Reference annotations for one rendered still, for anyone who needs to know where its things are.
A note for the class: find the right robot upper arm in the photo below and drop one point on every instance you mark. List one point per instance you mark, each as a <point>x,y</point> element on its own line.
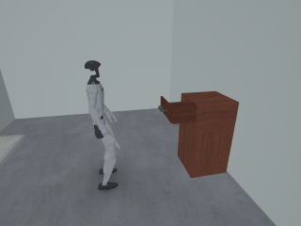
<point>92,97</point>

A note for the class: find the robot right hand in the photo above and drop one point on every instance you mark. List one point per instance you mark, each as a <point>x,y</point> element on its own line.
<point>111,140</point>

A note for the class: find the left robot forearm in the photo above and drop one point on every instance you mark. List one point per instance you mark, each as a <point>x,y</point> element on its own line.
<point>105,109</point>

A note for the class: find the right robot shin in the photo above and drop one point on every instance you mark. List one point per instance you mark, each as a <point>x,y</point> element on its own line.
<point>109,165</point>

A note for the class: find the left robot foot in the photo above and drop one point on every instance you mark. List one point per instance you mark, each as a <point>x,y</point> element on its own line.
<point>101,170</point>

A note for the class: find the handle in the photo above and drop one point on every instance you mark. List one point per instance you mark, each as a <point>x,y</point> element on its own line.
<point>161,109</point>

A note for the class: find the right robot forearm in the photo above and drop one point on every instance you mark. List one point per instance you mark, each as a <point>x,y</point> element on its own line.
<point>97,119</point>

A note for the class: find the drawer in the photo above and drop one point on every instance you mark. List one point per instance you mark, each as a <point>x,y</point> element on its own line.
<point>179,112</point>

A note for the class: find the robot left hand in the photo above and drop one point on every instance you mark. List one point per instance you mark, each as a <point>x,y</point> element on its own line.
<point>111,114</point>

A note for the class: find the cabinet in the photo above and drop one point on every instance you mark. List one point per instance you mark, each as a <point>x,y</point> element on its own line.
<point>204,145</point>

